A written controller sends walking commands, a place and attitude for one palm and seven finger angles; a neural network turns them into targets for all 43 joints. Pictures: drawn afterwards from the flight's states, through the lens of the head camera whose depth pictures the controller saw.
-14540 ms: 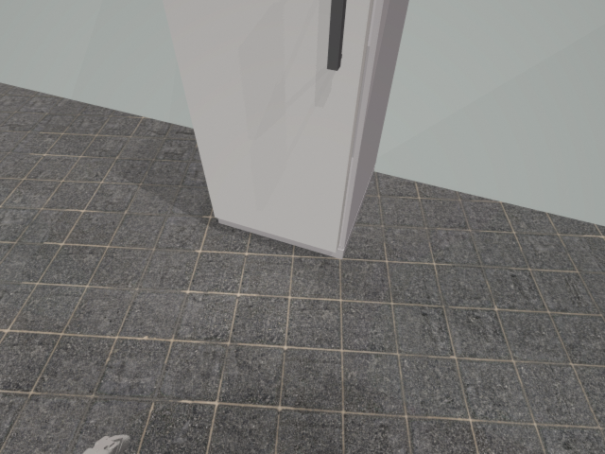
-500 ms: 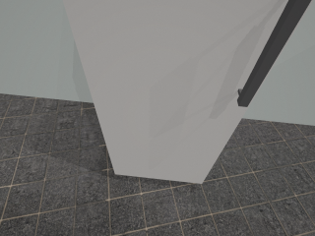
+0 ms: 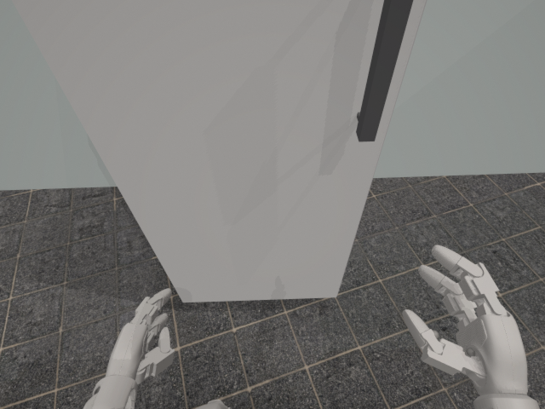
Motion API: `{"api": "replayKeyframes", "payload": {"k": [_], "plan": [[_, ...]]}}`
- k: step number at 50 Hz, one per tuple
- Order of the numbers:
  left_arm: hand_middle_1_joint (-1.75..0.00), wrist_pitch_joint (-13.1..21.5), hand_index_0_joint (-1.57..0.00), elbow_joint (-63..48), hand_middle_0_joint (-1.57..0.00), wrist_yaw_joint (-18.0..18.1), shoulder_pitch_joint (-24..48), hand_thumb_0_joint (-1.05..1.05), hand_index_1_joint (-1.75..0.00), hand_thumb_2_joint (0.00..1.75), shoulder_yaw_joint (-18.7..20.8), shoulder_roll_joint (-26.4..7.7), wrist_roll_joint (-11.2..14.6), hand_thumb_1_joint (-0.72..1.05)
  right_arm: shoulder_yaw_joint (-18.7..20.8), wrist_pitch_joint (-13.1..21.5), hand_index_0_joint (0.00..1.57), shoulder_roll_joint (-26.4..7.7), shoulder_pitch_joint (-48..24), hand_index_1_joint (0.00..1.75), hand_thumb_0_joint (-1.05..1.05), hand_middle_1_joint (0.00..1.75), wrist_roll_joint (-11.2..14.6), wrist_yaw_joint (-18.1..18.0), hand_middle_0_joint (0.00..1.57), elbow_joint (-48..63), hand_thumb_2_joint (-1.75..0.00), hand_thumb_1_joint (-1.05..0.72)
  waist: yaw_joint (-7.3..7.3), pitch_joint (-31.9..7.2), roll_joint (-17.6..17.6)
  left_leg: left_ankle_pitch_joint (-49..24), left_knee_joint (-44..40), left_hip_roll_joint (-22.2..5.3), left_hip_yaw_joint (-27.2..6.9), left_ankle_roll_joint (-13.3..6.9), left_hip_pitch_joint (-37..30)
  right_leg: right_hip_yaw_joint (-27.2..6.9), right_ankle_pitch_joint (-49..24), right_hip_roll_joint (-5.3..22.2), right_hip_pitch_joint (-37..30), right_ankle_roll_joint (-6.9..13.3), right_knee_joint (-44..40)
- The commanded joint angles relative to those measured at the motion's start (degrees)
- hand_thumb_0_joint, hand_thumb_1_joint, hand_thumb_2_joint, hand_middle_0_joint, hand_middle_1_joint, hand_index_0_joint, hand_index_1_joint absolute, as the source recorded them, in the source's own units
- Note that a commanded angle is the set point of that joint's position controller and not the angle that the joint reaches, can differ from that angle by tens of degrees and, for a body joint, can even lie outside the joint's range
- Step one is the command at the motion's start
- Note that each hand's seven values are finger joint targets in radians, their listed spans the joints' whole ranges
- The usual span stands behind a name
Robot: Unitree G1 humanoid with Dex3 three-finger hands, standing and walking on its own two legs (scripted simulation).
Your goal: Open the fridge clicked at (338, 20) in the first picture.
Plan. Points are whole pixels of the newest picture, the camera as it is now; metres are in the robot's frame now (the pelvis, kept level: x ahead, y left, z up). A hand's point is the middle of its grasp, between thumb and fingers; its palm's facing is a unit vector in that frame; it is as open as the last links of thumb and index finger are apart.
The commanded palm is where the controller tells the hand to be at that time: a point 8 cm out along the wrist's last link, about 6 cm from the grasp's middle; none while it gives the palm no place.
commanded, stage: raise the hand to about handle height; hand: right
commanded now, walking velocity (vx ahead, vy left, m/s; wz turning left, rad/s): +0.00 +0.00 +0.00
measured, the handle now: (382, 44) +0.53 -0.16 +0.26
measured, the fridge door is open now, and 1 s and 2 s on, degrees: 0 0 0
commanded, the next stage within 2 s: move the hooked fingers beside the handle in 1.52 s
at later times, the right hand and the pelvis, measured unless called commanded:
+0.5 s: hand (496, 238) +0.27 -0.24 +0.17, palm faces +0.06 +0.99 -0.09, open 12.6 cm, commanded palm +0.23 -0.29 +0.19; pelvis +0.03 -0.02 +0.03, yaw +1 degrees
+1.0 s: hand out of the picture +0.30 -0.27 +0.28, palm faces +0.11 +0.99 -0.11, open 14.0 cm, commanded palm +0.26 -0.31 +0.29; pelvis +0.02 +0.01 +0.04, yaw +1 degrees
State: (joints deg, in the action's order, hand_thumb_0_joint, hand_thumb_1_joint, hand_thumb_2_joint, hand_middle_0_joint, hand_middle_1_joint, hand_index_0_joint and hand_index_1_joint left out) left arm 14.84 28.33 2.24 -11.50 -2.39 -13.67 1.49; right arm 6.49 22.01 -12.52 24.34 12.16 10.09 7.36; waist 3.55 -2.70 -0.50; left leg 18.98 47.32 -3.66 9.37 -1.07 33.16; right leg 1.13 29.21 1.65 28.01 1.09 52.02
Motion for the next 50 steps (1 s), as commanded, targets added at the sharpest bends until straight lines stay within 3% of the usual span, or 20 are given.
{"api": "replayKeyframes", "payload": {"k": [1,3,4,5,8,11,12,15,17,22,25,27,28,33,35,41,43,46,47,50], "plan": [[-0.3,4.0,-0.2,-6.33,-0.2,1.49,1.1,0.0,-0.3,0.9,2.78,-7.59,1.24,0.9,4.14,-3.76,0.25,-8.42,-10.33,0.75,0.0,0.75,1.35,3.48,0.25,11.83,-0.6,-0.2,-3.28,-9.39,5.84,-4.03,-8.5,2.55,-4.95,-0.42,-12.3,-3.93,-13.79,-0.67,-0.99,-0.88,-15.56],[-0.3,4.33,-0.2,-5.88,-0.2,1.73,2.68,0.0,-0.3,0.9,2.27,-7.22,1.27,0.9,8.01,-8.98,0.25,-9.32,-7.17,0.78,0.0,0.78,3.14,3.8,0.25,8.22,-0.58,-0.15,-1.37,-8.5,1.47,-6.73,-9.61,2.7,-4.13,-0.5,-16.51,-4.32,-16.54,-0.47,-0.24,-1.19,-17.66],[-0.3,4.39,-0.2,-5.81,-0.2,1.75,2.9,0.0,-0.3,0.9,2.01,-6.97,1.31,0.9,8.42,-10.54,0.25,-8.74,-7.82,0.8,0.0,0.8,4.05,3.98,0.25,10.03,-0.57,-0.13,-1.36,-9.18,0.5,-8.49,-9.99,2.57,-3.7,-0.19,-17.49,-4.13,-18.26,-0.4,-1.12,-1.36,-18.45],[-0.3,4.61,-0.2,-5.54,-0.2,1.75,3.31,0.0,-0.3,0.9,1.95,-6.91,1.23,0.9,10.74,-11.7,0.26,-10.37,-8.3,0.81,0.0,0.81,4.55,3.69,0.26,11.28,-0.56,-0.11,-0.61,-9.3,0.63,-9.52,-10.17,2.53,-3.54,-0.19,-18.64,-4.11,-19.8,-0.3,-1.31,-1.66,-19.15],[-0.3,5.78,-0.2,-4.92,-0.2,1.45,3.37,0.0,-0.3,0.9,1.36,-6.54,0.8,0.9,12.88,-13.15,0.26,-11.14,-9.56,0.86,0.0,0.86,5.69,2.77,0.26,14.92,-0.53,-0.04,0.17,-8.85,2.3,-12.87,-11.03,2.75,-3.09,-0.44,-20.81,-3.81,-24.59,-0.32,-3.56,-2.45,-20.46],[-0.3,6.96,-0.2,-3.67,-0.2,1.14,1.75,0.0,-0.3,0.9,1.52,-6.78,0.87,0.9,13.31,-13.1,0.27,-11.09,-10.34,0.9,0.0,0.9,5.64,2.64,0.27,16.06,-0.5,0.03,-0.29,-9.01,2.7,-14.72,-12.12,2.93,-2.95,-0.19,-20.6,-3.35,-27.51,0.01,-6.52,-3.08,-21.35],[-0.3,7.28,-0.2,-3.25,-0.2,1.13,1.69,0.0,-0.3,0.9,1.59,-6.96,1.01,0.9,12.56,-13.27,0.27,-10.51,-11.45,0.92,0.0,0.92,5.53,2.94,0.27,16.16,-0.49,0.06,-0.84,-7.43,2.58,-14.14,-12.62,2.97,-2.71,-0.11,-20.0,-3.42,-27.15,0.14,-6.95,-3.26,-21.9],[-0.3,7.85,-0.2,-2.52,-0.2,1.48,1.26,0.0,-0.3,0.9,1.73,-7.48,1.24,0.9,13.62,-14.47,0.27,-12.52,-15.06,0.96,0.0,0.96,5.39,3.87,0.27,17.47,-0.46,0.13,-0.67,-8.22,5.02,-15.55,-14.08,2.85,-3.01,-0.2,-21.96,-3.34,-29.48,0.14,-10.03,-3.26,-23.06],[-0.3,7.91,-0.2,-2.02,-0.2,2.02,1.4,0.0,-0.3,0.9,1.82,-7.82,1.52,0.9,14.13,-16.13,0.28,-13.4,-17.56,0.99,0.0,0.99,5.47,4.45,0.28,16.56,-0.44,0.17,-0.84,-6.34,4.64,-15.09,-15.33,2.82,-3.1,-0.09,-21.98,-3.37,-28.6,0.08,-10.93,-3.08,-24.04],[-0.3,7.32,-0.2,-1.59,-0.2,2.99,2.54,0.0,-0.3,0.9,1.34,-7.88,1.79,0.9,17.15,-19.91,0.29,-16.9,-24.77,1.07,0.0,1.07,6.03,5.54,0.29,16.84,-0.39,0.29,-0.06,-6.17,7.16,-17.22,-17.65,2.85,-3.15,-0.3,-25.16,-3.77,-31.56,-0.11,-14.95,-3.17,-26.49],[-0.3,6.6,-0.2,-1.55,-0.2,3.17,3.37,0.0,-0.3,0.9,0.96,-7.91,1.84,0.9,18.96,-22.32,0.29,-18.56,-28.48,1.11,0.0,1.11,6.98,6.61,0.29,16.39,-0.36,0.36,0.36,-6.29,6.47,-20.32,-18.84,2.99,-3.21,-0.41,-27.59,-3.78,-34.66,-0.24,-16.92,-3.25,-27.53],[-0.3,5.81,-0.2,-1.26,-0.2,3.25,3.91,0.0,-0.3,0.9,0.76,-7.97,2.15,0.9,19.55,-24.53,0.29,-19.21,-30.53,1.14,0.0,1.14,7.11,7.37,0.29,13.76,-0.34,0.41,0.22,-4.6,6.28,-20.41,-19.74,3.06,-3.33,-0.38,-27.59,-3.39,-34.0,-0.31,-17.15,-2.93,-28.2],[-0.3,5.39,-0.2,-1.57,-0.2,3.2,4.49,0.0,-0.3,0.9,0.7,-8.02,2.14,0.9,20.73,-25.61,0.29,-20.46,-31.56,1.15,0.0,1.15,7.43,7.96,0.29,13.78,-0.33,0.43,0.76,-5.12,6.54,-22.04,-20.34,3.16,-3.81,-0.64,-28.94,-3.1,-34.5,-0.63,-17.92,-2.63,-28.14],[-0.3,2.96,-0.2,-1.93,-0.2,3.3,6.5,0.0,-0.3,0.9,-0.11,-7.79,2.79,0.9,22.9,-30.67,0.3,-23.55,-38.49,1.2,0.0,1.2,7.81,9.95,0.3,10.21,-0.3,0.5,0.47,-4.35,5.1,-21.46,-22.55,3.1,-4.43,-0.58,-30.16,-2.48,-31.13,-0.92,-18.53,-1.5,-29.57],[-0.3,2.13,-0.2,-2.3,-0.2,3.38,7.34,0.0,-0.3,0.9,-0.44,-7.59,3.01,0.9,23.47,-32.24,0.3,-24.98,-42.47,1.2,0.0,1.2,7.72,10.47,0.3,10.0,-0.3,0.5,0.32,-5.13,6.19,-20.52,-23.13,2.91,-4.6,-0.55,-30.18,-2.52,-29.86,-1.05,-19.14,-1.35,-30.22],[-0.3,0.56,-0.2,-2.44,-0.2,3.43,8.95,0.0,-0.3,0.9,-0.91,-7.62,3.38,0.9,25.85,-35.5,0.3,-29.45,-49.74,1.2,0.0,1.2,7.44,11.97,0.3,6.26,-0.3,0.5,0.13,-7.05,4.95,-18.85,-24.66,2.55,-5.29,-0.39,-31.75,-2.3,-27.54,-1.27,-19.93,-0.45,-30.98],[-0.3,0.15,-0.2,-2.59,-0.2,3.1,9.67,0.0,-0.3,0.9,-0.91,-7.76,3.42,0.9,27.87,-36.33,0.3,-31.91,-50.28,1.2,0.0,1.2,7.82,12.5,0.3,4.62,-0.3,0.5,0.77,-7.66,3.66,-20.06,-24.96,2.27,-6.29,-0.51,-33.51,-2.15,-28.34,-1.22,-19.33,-0.21,-30.33],[-0.3,-0.35,-0.2,-2.49,-0.2,2.93,10.47,0.0,-0.3,0.9,-1.04,-7.87,3.85,0.9,27.59,-37.66,0.3,-32.78,-54.98,1.2,0.0,1.2,7.64,13.14,0.3,2.76,-0.3,0.5,0.38,-7.37,5.68,-18.89,-25.21,1.75,-6.5,-0.61,-32.82,-2.12,-27.25,-1.27,-19.28,-0.16,-30.71],[-0.3,-0.31,-0.2,-2.47,-0.2,2.93,10.6,0.0,-0.3,0.9,-1.1,-8.1,3.97,0.9,27.19,-38.07,0.3,-33.04,-56.49,1.2,0.0,1.2,7.52,13.34,0.3,1.89,-0.3,0.5,0.19,-6.83,4.88,-17.72,-25.39,1.74,-6.34,-0.51,-32.11,-2.35,-26.43,-1.25,-19.15,-0.14,-30.93],[-0.3,-0.69,-0.2,-2.58,-0.2,2.71,11.38,0.0,-0.3,0.9,-0.9,-8.52,4.15,0.9,28.29,-39.4,0.3,-36.0,-59.87,1.2,0.0,1.2,7.16,13.9,0.3,0.34,-0.3,0.5,0.46,-7.47,5.59,-16.02,-25.93,0.93,-8.02,-0.57,-32.92,-2.24,-25.31,-1.2,-18.52,0.07,-30.51]]}}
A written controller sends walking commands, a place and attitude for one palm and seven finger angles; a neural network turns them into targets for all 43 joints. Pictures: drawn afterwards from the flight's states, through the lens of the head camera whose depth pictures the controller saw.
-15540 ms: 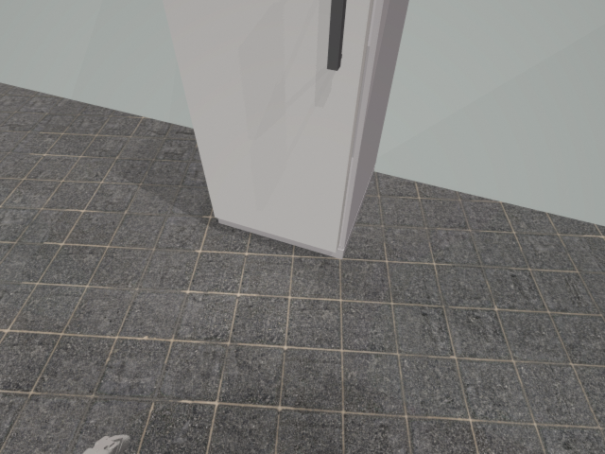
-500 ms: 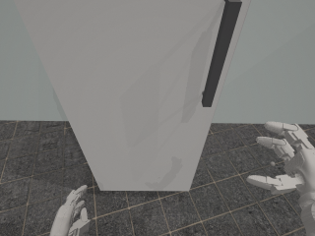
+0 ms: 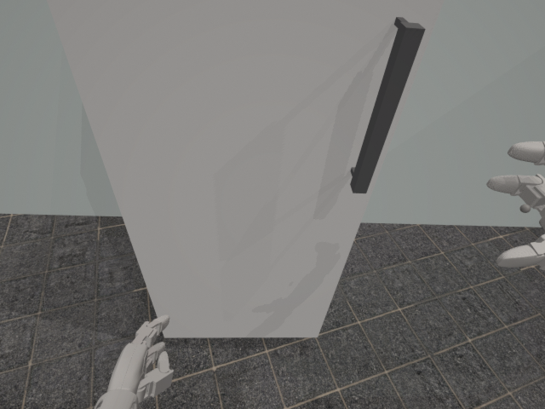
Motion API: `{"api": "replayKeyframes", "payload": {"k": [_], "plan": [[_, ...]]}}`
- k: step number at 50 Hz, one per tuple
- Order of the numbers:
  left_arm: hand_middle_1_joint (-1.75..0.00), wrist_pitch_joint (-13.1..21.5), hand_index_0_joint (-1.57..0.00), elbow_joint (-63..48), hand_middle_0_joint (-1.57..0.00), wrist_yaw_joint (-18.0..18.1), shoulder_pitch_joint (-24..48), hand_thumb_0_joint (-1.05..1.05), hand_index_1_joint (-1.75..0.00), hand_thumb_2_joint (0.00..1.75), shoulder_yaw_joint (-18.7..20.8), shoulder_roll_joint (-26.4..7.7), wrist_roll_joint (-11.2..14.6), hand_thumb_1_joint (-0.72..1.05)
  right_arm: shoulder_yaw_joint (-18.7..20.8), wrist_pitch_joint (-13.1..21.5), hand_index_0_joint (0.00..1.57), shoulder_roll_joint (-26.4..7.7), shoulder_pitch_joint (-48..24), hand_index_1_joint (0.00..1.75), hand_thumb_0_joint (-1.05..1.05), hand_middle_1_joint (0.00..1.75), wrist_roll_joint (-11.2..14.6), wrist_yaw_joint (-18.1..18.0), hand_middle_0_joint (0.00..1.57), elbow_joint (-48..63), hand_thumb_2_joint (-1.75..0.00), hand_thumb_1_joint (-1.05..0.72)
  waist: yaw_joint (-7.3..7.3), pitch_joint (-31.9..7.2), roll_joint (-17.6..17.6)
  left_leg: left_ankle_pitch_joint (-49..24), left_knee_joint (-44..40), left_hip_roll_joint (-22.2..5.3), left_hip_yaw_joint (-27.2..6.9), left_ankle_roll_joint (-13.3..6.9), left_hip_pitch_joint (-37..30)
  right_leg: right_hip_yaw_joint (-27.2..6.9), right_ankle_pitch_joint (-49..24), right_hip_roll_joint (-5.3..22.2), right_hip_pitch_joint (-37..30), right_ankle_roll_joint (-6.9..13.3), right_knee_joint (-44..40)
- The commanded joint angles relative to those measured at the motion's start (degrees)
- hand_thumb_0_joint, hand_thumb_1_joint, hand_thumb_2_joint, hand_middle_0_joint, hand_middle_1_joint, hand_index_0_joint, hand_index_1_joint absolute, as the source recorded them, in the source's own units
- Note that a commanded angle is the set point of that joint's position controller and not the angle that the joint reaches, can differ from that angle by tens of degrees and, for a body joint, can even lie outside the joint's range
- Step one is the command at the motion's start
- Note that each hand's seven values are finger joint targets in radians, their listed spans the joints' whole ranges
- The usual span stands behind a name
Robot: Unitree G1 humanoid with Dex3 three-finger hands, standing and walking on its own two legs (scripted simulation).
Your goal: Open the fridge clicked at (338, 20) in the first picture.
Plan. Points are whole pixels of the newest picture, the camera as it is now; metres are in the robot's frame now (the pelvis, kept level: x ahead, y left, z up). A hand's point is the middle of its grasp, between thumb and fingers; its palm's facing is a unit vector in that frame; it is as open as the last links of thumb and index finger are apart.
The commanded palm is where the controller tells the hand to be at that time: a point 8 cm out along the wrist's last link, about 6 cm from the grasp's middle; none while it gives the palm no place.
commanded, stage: raise the hand to about handle height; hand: right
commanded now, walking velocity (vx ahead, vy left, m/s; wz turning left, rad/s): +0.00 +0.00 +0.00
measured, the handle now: (376, 115) +0.51 -0.17 +0.22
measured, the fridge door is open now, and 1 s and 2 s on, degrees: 0 0 0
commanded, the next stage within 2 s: move the hooked fingers beside the handle in 0.52 s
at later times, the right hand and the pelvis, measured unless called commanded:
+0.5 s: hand (525, 204) +0.28 -0.28 +0.24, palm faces +0.12 +0.99 -0.10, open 14.0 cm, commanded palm +0.24 -0.32 +0.25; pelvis -0.01 +0.00 +0.00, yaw +1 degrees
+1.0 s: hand (494, 183) +0.32 -0.27 +0.24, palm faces +0.07 +0.99 -0.08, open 14.0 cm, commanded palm +0.29 -0.31 +0.24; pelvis +0.00 -0.01 +0.00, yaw +1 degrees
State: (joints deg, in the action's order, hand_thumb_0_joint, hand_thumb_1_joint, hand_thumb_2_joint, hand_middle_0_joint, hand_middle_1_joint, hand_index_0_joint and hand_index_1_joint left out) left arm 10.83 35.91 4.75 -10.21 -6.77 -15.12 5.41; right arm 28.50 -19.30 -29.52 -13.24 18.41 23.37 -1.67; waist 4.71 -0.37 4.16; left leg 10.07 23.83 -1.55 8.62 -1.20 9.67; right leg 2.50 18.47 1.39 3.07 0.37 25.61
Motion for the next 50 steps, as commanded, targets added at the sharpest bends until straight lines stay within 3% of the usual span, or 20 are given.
{"api": "replayKeyframes", "payload": {"k": [1,4,7,10,13,17,23,27,28,30,33,34,35,36,38,39,41,44,48,50], "plan": [[-0.3,3.2,-0.2,-10.15,-0.2,0.17,10.28,0.0,-0.3,0.9,3.46,-7.17,0.33,0.9,6.2,1.33,0.3,-19.45,-23.71,1.2,0.0,1.2,0.56,0.64,0.3,9.2,-0.3,0.5,-0.75,-10.39,2.12,-6.78,-2.31,-1.19,-7.05,-0.55,-9.36,-3.56,-14.6,-0.99,5.99,0.77,-4.19],[-0.3,2.48,-0.2,-10.27,-0.2,-0.37,9.77,0.0,-0.3,0.9,3.65,-7.64,0.57,0.9,4.67,-0.08,0.3,-16.24,-17.94,1.2,0.0,1.2,1.32,1.81,0.3,3.77,-0.3,0.5,-0.8,-8.67,-3.13,-6.2,-2.04,-1.5,-7.55,-0.31,-8.77,-3.52,-13.92,-0.7,8.02,0.74,-3.69],[-0.3,2.18,-0.2,-11.36,-0.2,-0.64,10.45,0.0,-0.3,0.9,4.0,-7.83,0.73,0.9,5.17,-0.16,0.3,-17.24,-17.83,1.2,0.0,1.2,1.3,2.08,0.3,7.02,-0.3,0.5,-0.52,-10.27,-1.23,-5.69,-1.46,-1.3,-7.25,-0.26,-8.05,-3.23,-13.67,-0.92,7.26,0.73,-3.47],[-0.3,2.07,-0.2,-11.79,-0.2,-0.75,10.88,0.0,-0.3,0.9,4.07,-7.64,0.53,0.9,7.43,0.81,0.3,-19.18,-19.06,1.2,0.0,1.2,1.72,0.98,0.3,10.5,-0.3,0.5,-0.13,-11.46,-1.56,-4.43,-1.64,-1.32,-7.7,-0.25,-8.95,-3.22,-13.5,-0.82,7.38,0.75,-3.31],[-0.3,2.44,-0.2,-11.65,-0.2,-0.51,11.02,0.0,-0.3,0.9,3.98,-7.34,0.21,0.9,8.33,1.59,0.3,-20.02,-19.8,1.2,0.0,1.2,1.51,-0.64,0.3,12.01,-0.3,0.5,0.23,-9.71,0.91,-2.77,-2.22,-1.3,-7.91,-0.64,-8.41,-3.39,-12.86,-0.72,7.6,0.6,-3.63],[-0.3,3.37,-0.2,-11.28,-0.2,0.26,9.89,0.0,-0.3,0.9,3.92,-7.18,0.17,0.9,6.77,2.05,0.3,-18.47,-21.37,1.2,0.0,1.2,0.42,-1.63,0.3,13.66,-0.3,0.5,-0.65,-10.92,3.66,-5.49,-1.24,-0.46,-6.01,-0.56,-7.14,-3.31,-14.03,-0.94,4.53,0.69,-4.6],[-0.3,3.27,-0.2,-10.37,-0.2,0.3,9.57,0.0,-0.3,0.9,3.62,-7.35,0.27,0.9,4.89,0.73,0.3,-16.97,-20.07,1.2,0.0,1.2,0.6,-0.24,0.3,9.43,-0.3,0.5,-0.83,-8.07,0.7,-4.89,-2.26,-0.34,-6.25,-0.66,-6.66,-3.66,-13.19,-0.68,5.77,0.57,-4.8],[-0.3,3.3,-0.2,-10.69,-0.2,0.28,9.49,0.0,-0.3,0.9,3.48,-7.27,0.34,0.9,4.47,0.5,0.3,-16.9,-21.63,1.2,0.0,1.2,0.46,0.17,0.3,10.68,-0.3,0.5,-1.2,-10.24,1.74,-6.88,-1.34,-0.06,-5.23,-0.48,-6.5,-3.76,-14.66,-0.93,4.25,0.5,-4.91],[-0.3,3.19,-0.2,-10.87,-0.2,0.06,9.45,0.0,-0.3,0.9,3.49,-7.19,0.12,0.9,5.28,0.6,0.3,-17.66,-20.22,1.2,0.0,1.2,0.67,0.27,0.3,10.5,-0.3,0.5,-0.69,-9.96,-0.11,-7.82,-1.48,0.05,-5.39,-0.65,-7.47,-3.93,-15.72,-0.87,4.74,0.52,-4.75],[-0.3,3.09,-0.2,-10.72,-0.2,0.0,9.49,0.0,-0.3,0.9,3.46,-7.14,0.08,0.9,5.88,0.84,0.3,-17.92,-20.86,1.2,0.0,1.2,0.93,0.44,0.3,10.89,-0.3,0.5,-0.92,-10.66,0.59,-8.18,-1.37,-0.05,-5.4,-0.61,-7.34,-3.88,-15.76,-0.9,4.41,0.55,-4.79],[-0.3,3.04,-0.2,-10.48,-0.2,-0.08,9.5,0.0,-0.3,0.9,3.41,-6.91,0.12,0.9,3.56,0.95,0.3,-15.63,-22.14,1.2,0.0,1.2,0.99,0.39,0.3,10.27,-0.3,0.5,-1.21,-9.45,0.15,-8.83,-1.56,0.21,-5.29,-0.69,-6.27,-3.94,-16.37,-0.77,4.12,0.35,-4.73],[-0.3,3.07,-0.2,-10.23,-0.2,0.0,9.43,0.0,-0.3,0.9,3.36,-7.2,0.12,0.9,3.48,0.96,0.3,-15.95,-23.62,1.2,0.0,1.2,0.82,0.32,0.3,9.92,-0.3,0.5,-1.39,-9.78,1.63,-8.56,-1.55,0.03,-5.4,-0.72,-5.99,-3.83,-15.87,-0.84,3.95,0.31,-4.89],[-0.3,2.99,-0.2,-10.05,-0.2,0.1,9.01,0.0,-0.3,0.9,3.57,-7.27,0.14,0.9,4.79,0.82,0.3,-17.27,-23.17,1.2,0.0,1.2,0.62,0.02,0.3,8.43,-0.3,0.5,-1.28,-9.9,0.94,-8.12,-1.58,0.07,-5.19,-0.65,-6.01,-3.81,-15.56,-0.87,4.22,0.37,-4.9],[-0.3,2.89,-0.2,-9.81,-0.2,0.19,8.85,0.0,-0.3,0.9,3.51,-7.33,0.2,0.9,3.85,0.86,0.3,-16.82,-24.39,1.2,0.0,1.2,0.16,-0.05,0.3,8.01,-0.3,0.5,-1.75,-9.68,0.51,-8.08,-1.55,0.19,-4.75,-0.54,-5.59,-3.82,-15.75,-0.93,4.24,0.34,-5.09],[-0.3,2.85,-0.2,-10.17,-0.2,0.06,9.33,0.0,-0.3,0.9,3.62,-7.08,0.08,0.9,3.0,0.96,0.3,-16.22,-24.84,1.2,0.0,1.2,-0.06,-0.4,0.3,8.37,-0.3,0.5,-1.31,-9.79,0.81,-8.02,-1.74,0.04,-5.33,-0.79,-6.15,-3.87,-15.99,-0.83,4.41,0.27,-4.85],[-0.3,2.7,-0.2,-10.21,-0.2,0.12,9.14,0.0,-0.3,0.9,3.51,-7.15,0.18,0.9,3.4,1.18,0.3,-16.98,-26.04,1.2,0.0,1.2,-0.38,-0.68,0.3,9.14,-0.3,0.5,-1.39,-10.92,2.38,-8.3,-1.55,0.03,-5.0,-0.82,-6.46,-3.88,-16.31,-0.97,4.03,0.18,-5.2],[-0.3,2.77,-0.2,-10.21,-0.2,0.34,8.82,0.0,-0.3,0.9,3.45,-6.77,0.15,0.9,0.82,1.51,0.3,-14.52,-28.19,1.2,0.0,1.2,-0.72,-0.96,0.3,8.82,-0.3,0.5,-1.89,-11.38,2.07,-9.26,-1.23,0.17,-4.63,-0.74,-5.82,-4.03,-17.16,-0.97,3.03,0.01,-5.25],[-0.3,2.64,-0.2,-10.0,-0.2,0.48,8.6,0.0,-0.3,0.9,3.51,-6.89,0.11,0.9,0.24,2.02,0.3,-14.42,-30.11,1.2,0.0,1.2,-1.24,-1.6,0.3,7.97,-0.3,0.5,-1.98,-11.35,1.74,-8.99,-1.48,0.21,-4.55,-0.82,-5.9,-4.14,-17.16,-0.99,3.14,-0.02,-5.58],[-0.3,1.98,-0.2,-9.7,-0.2,0.44,8.15,0.0,-0.3,0.9,3.79,-7.16,-0.21,0.9,1.92,1.63,0.3,-16.23,-29.25,1.2,0.0,1.2,-1.75,-2.53,0.3,3.55,-0.3,0.5,-1.19,-11.52,0.09,-9.83,-1.56,0.04,-4.71,-1.02,-7.0,-3.95,-17.81,-1.05,4.61,0.02,-5.43],[-0.3,1.55,-0.2,-9.96,-0.2,0.34,8.21,0.0,-0.3,0.9,3.79,-7.15,0.05,0.9,1.66,1.67,0.3,-16.23,-30.8,1.2,0.0,1.2,-2.14,-2.73,0.3,3.26,-0.3,0.5,-1.62,-12.48,0.31,-10.77,-1.17,-0.04,-4.65,-0.89,-7.28,-3.61,-18.28,-1.08,4.66,0.09,-5.52]]}}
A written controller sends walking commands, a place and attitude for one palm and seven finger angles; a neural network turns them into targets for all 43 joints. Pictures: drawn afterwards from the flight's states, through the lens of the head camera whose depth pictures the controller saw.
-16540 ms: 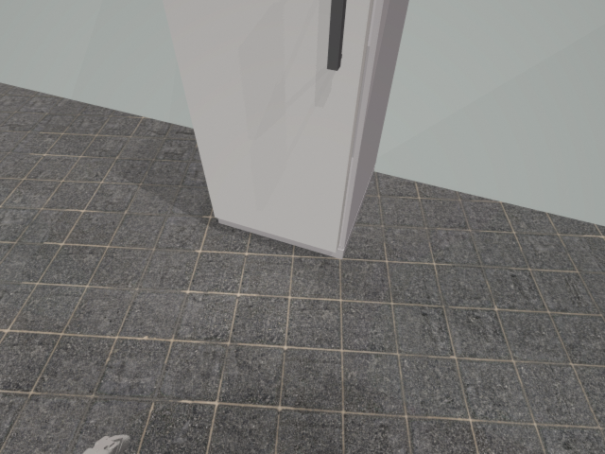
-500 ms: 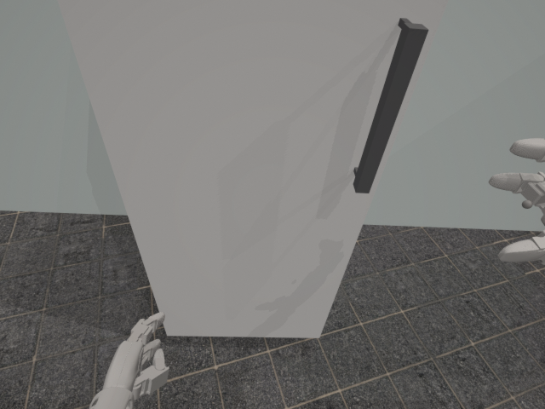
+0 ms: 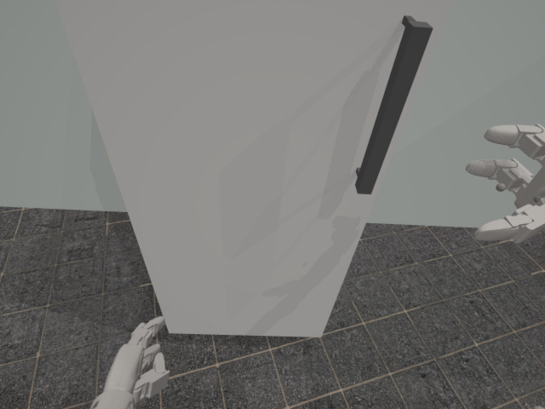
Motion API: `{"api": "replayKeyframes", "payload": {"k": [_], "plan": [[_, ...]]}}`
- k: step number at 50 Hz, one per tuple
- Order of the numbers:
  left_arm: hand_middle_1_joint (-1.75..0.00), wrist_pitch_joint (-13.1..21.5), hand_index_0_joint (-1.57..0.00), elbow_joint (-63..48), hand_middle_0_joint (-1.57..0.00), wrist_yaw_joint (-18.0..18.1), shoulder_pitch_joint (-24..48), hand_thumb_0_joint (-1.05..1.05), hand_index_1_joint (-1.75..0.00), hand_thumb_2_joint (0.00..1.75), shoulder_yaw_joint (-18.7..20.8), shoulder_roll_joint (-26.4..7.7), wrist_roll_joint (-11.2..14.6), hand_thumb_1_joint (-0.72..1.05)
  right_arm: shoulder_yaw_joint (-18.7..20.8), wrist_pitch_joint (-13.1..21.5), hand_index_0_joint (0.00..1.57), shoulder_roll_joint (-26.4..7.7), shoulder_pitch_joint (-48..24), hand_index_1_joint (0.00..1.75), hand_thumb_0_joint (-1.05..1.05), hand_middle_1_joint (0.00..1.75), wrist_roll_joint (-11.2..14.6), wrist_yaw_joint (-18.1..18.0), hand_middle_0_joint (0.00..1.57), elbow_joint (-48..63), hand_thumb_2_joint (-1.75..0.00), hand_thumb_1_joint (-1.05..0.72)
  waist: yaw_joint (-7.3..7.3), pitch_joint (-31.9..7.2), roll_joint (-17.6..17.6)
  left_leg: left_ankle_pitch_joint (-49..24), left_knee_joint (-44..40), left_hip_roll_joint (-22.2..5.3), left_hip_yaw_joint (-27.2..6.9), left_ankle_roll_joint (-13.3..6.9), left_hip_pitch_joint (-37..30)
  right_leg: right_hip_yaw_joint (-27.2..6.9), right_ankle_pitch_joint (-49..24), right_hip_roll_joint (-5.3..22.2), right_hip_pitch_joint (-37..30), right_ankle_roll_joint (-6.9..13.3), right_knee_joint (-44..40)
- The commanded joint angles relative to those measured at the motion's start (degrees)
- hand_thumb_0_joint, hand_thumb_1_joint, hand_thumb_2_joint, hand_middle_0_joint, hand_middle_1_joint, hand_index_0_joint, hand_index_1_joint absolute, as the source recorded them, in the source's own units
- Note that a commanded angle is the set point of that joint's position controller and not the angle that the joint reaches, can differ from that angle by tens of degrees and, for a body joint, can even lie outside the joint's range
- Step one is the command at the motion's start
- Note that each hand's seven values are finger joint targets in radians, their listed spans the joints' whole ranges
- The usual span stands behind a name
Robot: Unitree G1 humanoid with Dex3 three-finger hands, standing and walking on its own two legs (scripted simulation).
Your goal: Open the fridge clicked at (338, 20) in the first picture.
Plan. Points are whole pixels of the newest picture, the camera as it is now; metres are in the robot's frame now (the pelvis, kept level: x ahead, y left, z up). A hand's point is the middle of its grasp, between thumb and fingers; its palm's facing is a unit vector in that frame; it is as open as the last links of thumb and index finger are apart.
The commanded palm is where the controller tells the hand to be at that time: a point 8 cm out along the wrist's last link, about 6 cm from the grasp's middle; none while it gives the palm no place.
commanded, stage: move the hooked fingers beside the handle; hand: right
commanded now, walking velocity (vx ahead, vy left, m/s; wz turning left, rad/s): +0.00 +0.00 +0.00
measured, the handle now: (382, 115) +0.51 -0.17 +0.22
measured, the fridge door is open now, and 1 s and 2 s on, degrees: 0 0 0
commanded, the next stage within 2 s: none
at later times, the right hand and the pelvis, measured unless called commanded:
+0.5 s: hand (476, 165) +0.37 -0.26 +0.23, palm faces +0.07 +1.00 -0.06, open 14.0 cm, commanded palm +0.34 -0.30 +0.23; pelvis +0.01 +0.00 +0.00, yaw +1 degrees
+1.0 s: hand (451, 142) +0.43 -0.25 +0.22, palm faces +0.06 +1.00 -0.04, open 14.0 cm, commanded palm +0.41 -0.30 +0.23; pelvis +0.01 +0.00 +0.00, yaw +1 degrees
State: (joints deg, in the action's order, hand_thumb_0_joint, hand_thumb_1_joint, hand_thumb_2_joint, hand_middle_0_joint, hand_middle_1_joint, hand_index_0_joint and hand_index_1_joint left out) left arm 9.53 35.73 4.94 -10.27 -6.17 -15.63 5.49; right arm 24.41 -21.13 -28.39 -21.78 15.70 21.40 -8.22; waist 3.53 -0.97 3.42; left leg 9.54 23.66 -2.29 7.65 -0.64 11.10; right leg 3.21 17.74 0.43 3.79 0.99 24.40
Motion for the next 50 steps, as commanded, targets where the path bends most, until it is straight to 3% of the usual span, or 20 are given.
{"api": "replayKeyframes", "payload": {"k": [1,4,6,8,13,15,17,19,20,23,25,27,35,39,42,44,46,49,50], "plan": [[-0.3,2.83,-0.2,-9.81,-0.2,0.18,8.13,0.0,-0.3,0.9,3.22,-6.62,-0.09,0.9,5.22,3.62,0.3,-16.76,-23.26,1.2,0.0,1.2,0.54,-0.84,0.3,9.18,-0.3,0.5,-0.57,-12.02,1.91,-10.58,-0.8,0.66,-3.64,-1.55,-8.44,-4.47,-17.8,-0.15,3.75,-0.7,-4.33],[-0.3,2.59,-0.2,-10.25,-0.2,0.0,7.75,0.0,-0.3,0.9,3.45,-6.72,-0.08,0.9,6.18,4.34,0.3,-17.7,-23.12,1.2,0.0,1.2,0.6,-0.96,0.3,8.88,-0.3,0.5,-0.28,-13.87,-0.05,-12.26,-0.66,0.71,-3.85,-1.47,-9.89,-4.32,-18.97,-0.08,3.66,-0.47,-4.07],[-0.3,2.51,-0.2,-10.36,-0.2,0.11,7.42,0.0,-0.3,0.9,3.63,-6.71,-0.13,0.9,5.77,4.83,0.3,-17.42,-24.3,1.2,0.0,1.2,0.39,-0.83,0.3,8.73,-0.3,0.5,-0.45,-14.45,1.61,-13.48,-0.35,0.66,-3.89,-1.58,-9.92,-4.19,-20.05,-0.16,3.13,-0.57,-3.9],[-0.3,2.02,-0.2,-9.75,-0.2,0.06,6.82,0.0,-0.3,0.9,3.77,-7.01,-0.04,0.9,5.94,4.94,0.3,-18.22,-23.8,1.2,0.0,1.2,0.13,-0.78,0.3,5.88,-0.3,0.5,-0.67,-13.37,-0.64,-13.28,-0.87,0.68,-3.88,-1.46,-10.01,-3.81,-19.62,0.13,4.16,-0.34,-3.87],[-0.3,2.04,-0.2,-9.9,-0.2,0.31,6.39,0.0,-0.3,0.9,3.92,-6.96,0.13,0.9,2.71,5.96,0.3,-16.41,-29.3,1.2,0.0,1.2,-0.3,-0.55,0.3,5.23,-0.3,0.5,-1.73,-13.44,1.94,-12.54,-1.09,0.52,-4.33,-1.59,-8.47,-3.74,-18.77,0.13,3.3,-0.35,-3.67],[-0.3,2.17,-0.2,-9.96,-0.2,0.46,5.8,0.0,-0.3,0.9,4.0,-6.98,0.11,0.9,3.06,6.87,0.3,-16.63,-30.41,1.2,0.0,1.2,-0.38,-0.66,0.3,5.44,-0.3,0.5,-1.74,-15.88,1.44,-13.7,-0.65,0.69,-4.13,-1.52,-9.32,-3.96,-19.91,-0.05,2.31,-0.42,-3.74],[-0.3,2.29,-0.2,-9.72,-0.2,0.5,5.49,0.0,-0.3,0.9,3.96,-6.95,0.0,0.9,3.11,7.32,0.3,-16.29,-30.34,1.2,0.0,1.2,-0.33,-0.75,0.3,3.94,-0.3,0.5,-1.71,-15.56,1.61,-14.71,-0.5,0.68,-4.0,-1.58,-9.11,-3.97,-20.82,-0.08,2.28,-0.51,-3.7],[-0.3,1.72,-0.2,-9.1,-0.2,0.42,5.03,0.0,-0.3,0.9,4.17,-7.48,0.0,0.9,5.5,7.02,0.3,-18.96,-29.39,1.2,0.0,1.2,-0.32,-0.83,0.3,0.42,-0.3,0.5,-1.48,-14.85,-1.3,-14.72,-0.9,0.57,-4.49,-1.38,-10.19,-3.46,-19.42,0.03,4.29,0.01,-3.71],[-0.3,1.56,-0.2,-9.17,-0.2,0.41,5.03,0.0,-0.3,0.9,4.21,-7.51,0.12,0.9,5.66,6.89,0.3,-19.35,-29.66,1.2,0.0,1.2,-0.59,-0.9,0.3,-0.1,-0.3,0.5,-1.44,-14.48,-0.64,-14.46,-0.84,0.49,-4.35,-1.41,-10.04,-3.38,-19.2,-0.03,4.74,0.0,-3.88],[-0.3,1.35,-0.2,-9.44,-0.2,0.31,5.05,0.0,-0.3,0.9,4.24,-7.28,0.09,0.9,2.79,7.04,0.3,-17.12,-31.78,1.2,0.0,1.2,-1.05,-1.06,0.3,-0.52,-0.3,0.5,-1.77,-14.51,0.34,-15.02,-0.82,0.43,-4.56,-1.59,-9.31,-3.34,-19.94,0.1,3.99,-0.11,-3.61],[-0.3,1.22,-0.2,-9.41,-0.2,0.45,4.45,0.0,-0.3,0.9,4.28,-7.52,0.18,0.9,3.88,7.3,0.3,-18.66,-33.2,1.2,0.0,1.2,-1.31,-1.29,0.3,-2.23,-0.3,0.5,-1.95,-14.77,0.02,-14.3,-0.84,0.47,-4.54,-1.51,-9.15,-3.53,-19.15,-0.02,4.39,-0.01,-3.84],[-0.3,1.1,-0.2,-9.07,-0.2,0.68,3.92,0.0,-0.3,0.9,4.28,-7.54,0.3,0.9,2.56,7.82,0.3,-17.97,-35.6,1.2,0.0,1.2,-1.54,-1.24,0.3,-4.2,-0.3,0.5,-2.77,-14.14,0.03,-12.94,-1.21,0.45,-4.62,-1.39,-7.96,-3.46,-17.7,-0.01,4.41,0.08,-3.86],[-0.3,0.52,-0.2,-8.2,-0.2,0.87,1.64,0.0,-0.3,0.9,4.44,-8.02,0.18,0.9,1.32,10.36,0.3,-18.95,-41.63,1.2,0.0,1.2,-2.56,-1.35,0.3,-10.54,-0.3,0.5,-3.53,-15.43,1.12,-13.12,-1.46,0.36,-5.06,-1.66,-7.75,-3.58,-17.55,0.06,4.66,0.08,-3.89],[-0.3,0.03,-0.2,-7.68,-0.2,0.9,0.5,0.0,-0.3,0.9,4.58,-8.47,0.23,0.9,1.5,11.42,0.3,-20.13,-43.47,1.2,0.0,1.2,-3.1,-1.42,0.3,-15.81,-0.3,0.5,-3.95,-14.53,-0.58,-12.24,-1.67,0.27,-5.17,-1.58,-7.38,-3.49,-16.54,0.31,6.13,0.17,-4.14],[-0.3,0.16,-0.2,-7.2,-0.2,1.06,-0.79,0.0,-0.3,0.9,4.76,-8.66,0.13,0.9,0.07,12.73,0.3,-19.33,-46.6,1.2,0.0,1.2,-3.45,-1.59,0.3,-18.12,-0.3,0.5,-4.6,-15.31,0.0,-11.99,-1.57,0.3,-5.17,-1.69,-6.39,-3.75,-16.53,0.39,5.54,0.2,-4.09],[-0.3,-0.14,-0.2,-7.05,-0.2,0.96,-1.73,0.0,-0.3,0.9,4.91,-9.04,0.05,0.9,1.14,13.64,0.3,-21.5,-48.01,1.2,0.0,1.2,-3.92,-1.62,0.3,-19.33,-0.3,0.5,-4.52,-16.32,-0.31,-12.65,-1.46,0.29,-5.38,-1.69,-7.34,-3.65,-17.0,0.46,5.97,0.23,-4.07],[-0.3,-0.01,-0.2,-6.54,-0.2,1.08,-2.66,0.0,-0.3,0.9,4.98,-8.98,0.0,0.9,-1.09,14.63,0.3,-19.61,-51.52,1.2,0.0,1.2,-4.38,-1.61,0.3,-20.76,-0.3,0.5,-5.45,-16.45,0.95,-12.86,-1.42,0.36,-5.16,-1.8,-6.41,-3.82,-17.49,0.5,5.35,0.06,-4.02],[-0.3,-0.11,-0.2,-6.38,-0.2,0.8,-4.12,0.0,-0.3,0.9,5.38,-9.36,-0.44,0.9,2.38,16.21,0.3,-23.04,-50.34,1.2,0.0,1.2,-4.39,-1.96,0.3,-20.73,-0.3,0.5,-4.3,-19.78,0.69,-16.99,-0.59,0.45,-5.37,-1.96,-9.26,-3.71,-21.64,0.59,4.72,0.0,-3.49],[-0.3,-0.21,-0.2,-6.52,-0.2,0.71,-4.12,0.0,-0.3,0.9,5.37,-9.19,-0.41,0.9,1.44,16.46,0.3,-21.79,-50.3,1.2,0.0,1.2,-4.39,-1.78,0.3,-20.22,-0.3,0.5,-4.35,-20.17,2.01,-17.98,-0.4,0.41,-5.35,-1.98,-9.1,-3.5,-22.82,0.59,4.15,-0.11,-3.42]]}}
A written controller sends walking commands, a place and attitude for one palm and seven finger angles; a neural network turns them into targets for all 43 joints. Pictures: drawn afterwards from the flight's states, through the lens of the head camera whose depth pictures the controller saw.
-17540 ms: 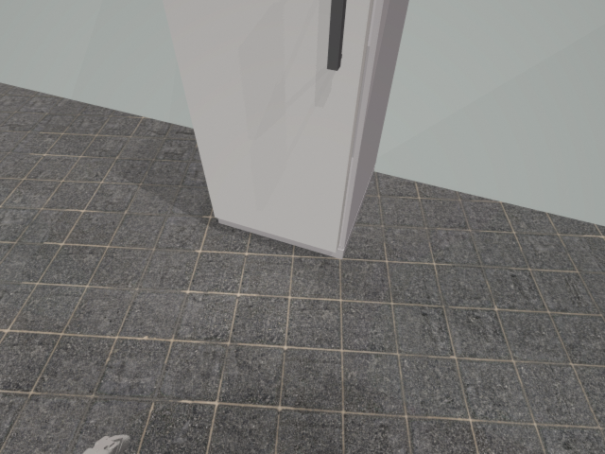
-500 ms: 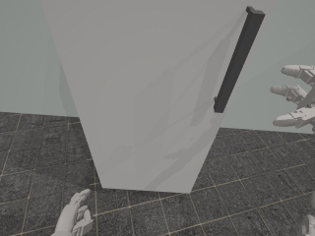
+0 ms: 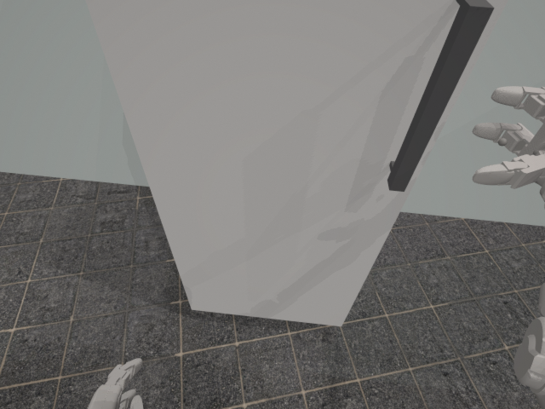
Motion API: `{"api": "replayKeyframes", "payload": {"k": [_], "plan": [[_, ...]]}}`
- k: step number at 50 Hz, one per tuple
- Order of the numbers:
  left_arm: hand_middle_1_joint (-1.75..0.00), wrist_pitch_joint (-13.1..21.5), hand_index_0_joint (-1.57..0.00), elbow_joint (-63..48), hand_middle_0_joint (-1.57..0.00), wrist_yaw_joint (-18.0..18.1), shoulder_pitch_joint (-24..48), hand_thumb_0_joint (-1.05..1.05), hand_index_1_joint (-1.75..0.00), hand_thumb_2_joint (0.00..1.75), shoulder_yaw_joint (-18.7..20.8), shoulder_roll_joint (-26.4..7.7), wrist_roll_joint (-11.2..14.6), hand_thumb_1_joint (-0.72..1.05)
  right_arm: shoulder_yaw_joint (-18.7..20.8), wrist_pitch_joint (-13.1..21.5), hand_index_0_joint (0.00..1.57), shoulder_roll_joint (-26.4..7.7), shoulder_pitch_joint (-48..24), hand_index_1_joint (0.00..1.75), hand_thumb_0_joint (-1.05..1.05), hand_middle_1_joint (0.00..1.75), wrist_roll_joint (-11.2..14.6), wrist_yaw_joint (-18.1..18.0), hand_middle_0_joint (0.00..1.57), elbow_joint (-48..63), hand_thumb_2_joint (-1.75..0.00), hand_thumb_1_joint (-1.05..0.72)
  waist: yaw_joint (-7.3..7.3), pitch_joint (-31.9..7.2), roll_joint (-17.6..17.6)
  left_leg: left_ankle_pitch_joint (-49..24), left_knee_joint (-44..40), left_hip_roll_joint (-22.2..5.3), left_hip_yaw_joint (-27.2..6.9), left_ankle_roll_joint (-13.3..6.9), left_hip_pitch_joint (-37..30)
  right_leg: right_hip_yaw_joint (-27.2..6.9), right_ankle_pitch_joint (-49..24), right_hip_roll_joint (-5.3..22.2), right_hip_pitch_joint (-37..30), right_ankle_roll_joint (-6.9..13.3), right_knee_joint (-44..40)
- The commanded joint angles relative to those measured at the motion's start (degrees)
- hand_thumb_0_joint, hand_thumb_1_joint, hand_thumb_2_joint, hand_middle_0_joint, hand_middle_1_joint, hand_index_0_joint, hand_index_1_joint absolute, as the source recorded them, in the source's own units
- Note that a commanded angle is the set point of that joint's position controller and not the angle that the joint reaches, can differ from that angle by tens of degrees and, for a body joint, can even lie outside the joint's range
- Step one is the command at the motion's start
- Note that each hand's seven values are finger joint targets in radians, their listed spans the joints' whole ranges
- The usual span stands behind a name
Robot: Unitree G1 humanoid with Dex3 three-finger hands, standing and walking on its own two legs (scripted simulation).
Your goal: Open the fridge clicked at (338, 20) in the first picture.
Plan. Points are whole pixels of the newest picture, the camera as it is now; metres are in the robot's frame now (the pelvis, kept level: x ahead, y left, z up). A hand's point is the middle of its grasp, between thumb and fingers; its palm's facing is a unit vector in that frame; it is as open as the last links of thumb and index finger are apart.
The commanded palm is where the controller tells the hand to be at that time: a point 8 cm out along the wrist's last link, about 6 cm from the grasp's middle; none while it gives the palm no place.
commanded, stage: move the hooked fingers beside the handle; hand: right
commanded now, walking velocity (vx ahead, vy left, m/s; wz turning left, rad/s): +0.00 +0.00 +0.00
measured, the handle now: (424, 107) +0.50 -0.18 +0.22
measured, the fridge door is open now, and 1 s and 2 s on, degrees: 0 0 0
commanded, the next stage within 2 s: feel for the door with the fingertips in 1.02 s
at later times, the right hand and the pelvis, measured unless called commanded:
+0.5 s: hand (489, 132) +0.44 -0.25 +0.22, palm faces +0.06 +1.00 -0.03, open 14.0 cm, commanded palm +0.41 -0.30 +0.22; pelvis +0.01 -0.01 +0.00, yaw +1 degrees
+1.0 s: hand (492, 135) +0.43 -0.25 +0.22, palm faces +0.08 +1.00 -0.03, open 14.0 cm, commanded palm +0.41 -0.30 +0.22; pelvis +0.00 +0.00 +0.00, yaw +1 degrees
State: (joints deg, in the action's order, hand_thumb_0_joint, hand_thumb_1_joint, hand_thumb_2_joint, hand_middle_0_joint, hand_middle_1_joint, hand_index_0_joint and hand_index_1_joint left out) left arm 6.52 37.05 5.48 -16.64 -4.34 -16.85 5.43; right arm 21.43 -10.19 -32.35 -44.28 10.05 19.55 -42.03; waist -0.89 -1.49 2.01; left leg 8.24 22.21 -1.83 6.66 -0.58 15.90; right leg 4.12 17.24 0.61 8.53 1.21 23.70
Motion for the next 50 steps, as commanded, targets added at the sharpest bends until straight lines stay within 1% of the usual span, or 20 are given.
{"api": "replayKeyframes", "payload": {"k": [1,4,8,10,12,15,18,24,26,28,31,32,34,36,40,41,43,46,48,50], "plan": [[-0.3,2.7,-0.2,-7.43,-0.2,0.15,1.74,0.0,-0.3,0.9,3.53,-7.94,-0.22,0.9,3.19,5.3,0.3,-16.38,-27.89,1.2,0.0,1.2,1.23,0.2,0.3,11.2,-0.3,0.5,-0.49,-18.02,3.16,-15.94,0.85,0.05,-4.21,-2.0,-12.51,-4.42,-21.78,0.54,-0.19,-0.46,-2.77],[-0.3,2.32,-0.2,-6.61,-0.2,0.12,0.25,0.0,-0.3,0.9,3.99,-8.74,-0.32,0.9,4.23,5.21,0.3,-17.64,-28.18,1.2,0.0,1.2,0.98,-0.13,0.3,7.47,-0.3,0.5,-0.7,-16.48,-0.12,-14.95,0.53,0.26,-4.09,-1.85,-11.8,-4.43,-20.2,0.74,1.36,-0.29,-3.16],[-0.3,1.93,-0.2,-6.83,-0.2,-0.2,-0.81,0.0,-0.3,0.9,4.31,-8.64,-0.69,0.9,4.01,6.53,0.3,-18.5,-30.18,1.2,0.0,1.2,0.01,-0.68,0.3,9.39,-0.3,0.5,-0.46,-18.82,2.77,-16.69,1.15,0.15,-4.24,-2.08,-12.58,-4.31,-23.5,0.91,0.22,-0.61,-2.61],[-0.3,1.85,-0.2,-6.64,-0.2,-0.26,-1.22,0.0,-0.3,0.9,4.34,-8.5,-0.69,0.9,3.12,7.04,0.3,-16.65,-31.02,1.2,0.0,1.2,0.19,-0.72,0.3,9.17,-0.3,0.5,-0.96,-19.25,3.27,-17.98,1.32,0.4,-4.25,-1.98,-12.14,-4.26,-25.17,0.95,-0.53,-0.68,-2.37],[-0.3,1.65,-0.2,-5.95,-0.2,-0.13,-2.18,0.0,-0.3,0.9,4.47,-8.87,-0.71,0.9,4.07,7.07,0.3,-17.6,-31.34,1.2,0.0,1.2,0.29,-0.71,0.3,6.41,-0.3,0.5,-1.3,-18.39,0.76,-17.47,1.18,0.5,-4.1,-1.83,-11.87,-4.25,-23.66,1.02,0.51,-0.57,-2.59],[-0.3,1.61,-0.2,-7.07,-0.2,-0.65,-1.76,0.0,-0.3,0.9,4.56,-8.49,-0.78,0.9,4.4,7.44,0.3,-17.44,-29.11,1.2,0.0,1.2,0.05,-0.73,0.3,10.36,-0.3,0.5,0.01,-21.03,3.89,-19.3,1.76,0.49,-4.25,-2.01,-13.11,-4.38,-28.53,1.08,-1.5,-0.99,-2.22],[-0.3,1.22,-0.2,-7.51,-0.2,-1.11,-1.5,0.0,-0.3,0.9,4.87,-8.48,-0.9,0.9,5.3,6.92,0.3,-16.98,-25.24,1.2,0.0,1.2,0.87,-0.78,0.3,12.39,-0.3,0.5,0.74,-21.47,2.48,-20.97,1.8,0.59,-4.11,-1.99,-14.12,-4.04,-31.33,1.41,-1.93,-1.15,-1.87],[-0.3,0.82,-0.2,-8.51,-0.2,-1.45,0.49,0.0,-0.3,0.9,4.66,-8.2,-0.5,0.9,4.37,4.57,0.3,-15.0,-24.01,1.2,0.0,1.2,1.18,-1.08,0.3,16.15,-0.3,0.5,0.4,-18.78,2.3,-19.57,1.45,0.75,-4.07,-1.84,-12.93,-3.74,-28.31,1.24,-1.07,-0.81,-2.51],[-0.3,0.65,-0.2,-8.14,-0.2,-1.1,0.47,0.0,-0.3,0.9,4.54,-8.18,-0.53,0.9,5.63,4.27,0.3,-16.6,-24.74,1.2,0.0,1.2,1.06,-1.42,0.3,15.87,-0.3,0.5,0.04,-18.29,1.25,-18.98,1.29,0.78,-4.0,-1.85,-13.0,-3.69,-26.14,1.08,-0.65,-0.62,-2.65],[-0.3,0.66,-0.2,-8.2,-0.2,-0.78,1.14,0.0,-0.3,0.9,4.34,-7.8,-0.31,0.9,1.76,4.59,0.3,-13.46,-28.31,1.2,0.0,1.2,1.09,-1.36,0.3,17.37,-0.3,0.5,-1.19,-17.31,2.05,-16.97,0.67,0.62,-4.1,-1.8,-11.69,-3.55,-23.59,1.18,-1.34,-0.39,-2.7],[-0.3,1.18,-0.2,-7.41,-0.2,-0.21,1.56,0.0,-0.3,0.9,3.91,-7.56,-0.31,0.9,1.02,4.74,0.3,-12.73,-31.19,1.2,0.0,1.2,1.19,-1.73,0.3,15.52,-0.3,0.5,-1.8,-16.95,3.8,-15.19,0.11,0.77,-4.17,-1.96,-10.34,-3.98,-20.97,0.68,-1.82,-0.41,-2.69],[-0.3,1.28,-0.2,-7.26,-0.2,-0.08,1.28,0.0,-0.3,0.9,3.86,-7.72,-0.41,0.9,2.57,4.99,0.3,-14.73,-31.55,1.2,0.0,1.2,1.03,-2.05,0.3,15.05,-0.3,0.5,-1.36,-18.03,3.12,-15.34,0.28,0.73,-4.14,-2.04,-11.48,-4.27,-20.97,0.55,-1.4,-0.51,-2.76],[-0.3,1.31,-0.2,-7.25,-0.2,-0.05,1.97,0.0,-0.3,0.9,3.61,-7.41,-0.32,0.9,0.76,4.93,0.3,-12.46,-31.0,1.2,0.0,1.2,1.15,-1.98,0.3,13.07,-0.3,0.5,-1.44,-17.37,3.1,-15.4,0.31,0.58,-4.25,-2.08,-11.25,-4.25,-20.77,0.53,-1.22,-0.45,-2.78],[-0.3,1.04,-0.2,-6.57,-0.2,0.1,1.33,0.0,-0.3,0.9,3.63,-7.81,-0.29,0.9,1.89,4.46,0.3,-13.87,-29.82,1.2,0.0,1.2,0.91,-1.91,0.3,8.64,-0.3,0.5,-1.34,-16.39,-0.41,-15.74,0.43,0.48,-4.13,-1.88,-11.53,-4.15,-19.97,0.58,0.39,-0.24,-2.9],[-0.3,0.59,-0.2,-7.28,-0.2,-0.15,1.62,0.0,-0.3,0.9,3.56,-7.8,-0.26,0.9,2.43,5.27,0.3,-15.62,-29.83,1.2,0.0,1.2,0.1,-1.63,0.3,8.14,-0.3,0.5,-0.57,-17.56,1.24,-17.38,0.98,0.13,-4.46,-2.06,-12.86,-4.01,-21.14,0.43,0.91,-0.24,-2.81],[-0.3,0.56,-0.2,-7.45,-0.2,-0.15,1.66,0.0,-0.3,0.9,3.51,-7.68,-0.37,0.9,1.32,5.43,0.3,-14.15,-30.27,1.2,0.0,1.2,0.21,-1.43,0.3,7.41,-0.3,0.5,-0.93,-17.51,0.94,-17.39,1.01,0.11,-4.51,-1.98,-12.7,-3.92,-20.87,0.42,1.0,-0.19,-2.82],[-0.3,0.23,-0.2,-7.46,-0.2,-0.2,1.19,0.0,-0.3,0.9,3.76,-8.08,-0.38,0.9,2.67,5.79,0.3,-15.73,-28.35,1.2,0.0,1.2,0.62,-0.94,0.3,5.65,-0.3,0.5,-0.67,-17.15,-1.87,-17.42,0.91,0.1,-4.73,-1.79,-13.34,-3.65,-20.05,0.62,2.06,0.11,-2.69],[-0.3,0.11,-0.2,-7.52,-0.2,-0.14,0.96,0.0,-0.3,0.9,3.71,-8.28,-0.22,0.9,4.27,6.57,0.3,-18.4,-30.38,1.2,0.0,1.2,0.28,-0.49,0.3,5.33,-0.3,0.5,-0.78,-16.95,-0.62,-16.19,0.82,-0.07,-5.0,-1.7,-13.17,-3.61,-18.02,0.43,3.01,0.23,-2.96],[-0.3,0.1,-0.2,-8.35,-0.2,-0.27,1.07,0.0,-0.3,0.9,3.89,-8.11,-0.31,0.9,3.2,7.47,0.3,-18.06,-30.77,1.2,0.0,1.2,0.0,-0.28,0.3,8.46,-0.3,0.5,-0.46,-18.89,3.03,-16.81,1.24,-0.09,-5.19,-2.01,-13.5,-3.49,-19.83,0.52,1.49,0.15,-2.58],[-0.3,0.42,-0.2,-7.94,-0.2,-0.2,0.51,0.0,-0.3,0.9,3.89,-8.13,-0.28,0.9,2.55,8.06,0.3,-17.23,-33.26,1.2,0.0,1.2,0.37,-0.1,0.3,9.64,-0.3,0.5,-1.37,-19.35,3.13,-16.7,0.88,0.22,-4.94,-1.97,-13.05,-3.94,-20.13,0.49,0.47,0.05,-2.62]]}}
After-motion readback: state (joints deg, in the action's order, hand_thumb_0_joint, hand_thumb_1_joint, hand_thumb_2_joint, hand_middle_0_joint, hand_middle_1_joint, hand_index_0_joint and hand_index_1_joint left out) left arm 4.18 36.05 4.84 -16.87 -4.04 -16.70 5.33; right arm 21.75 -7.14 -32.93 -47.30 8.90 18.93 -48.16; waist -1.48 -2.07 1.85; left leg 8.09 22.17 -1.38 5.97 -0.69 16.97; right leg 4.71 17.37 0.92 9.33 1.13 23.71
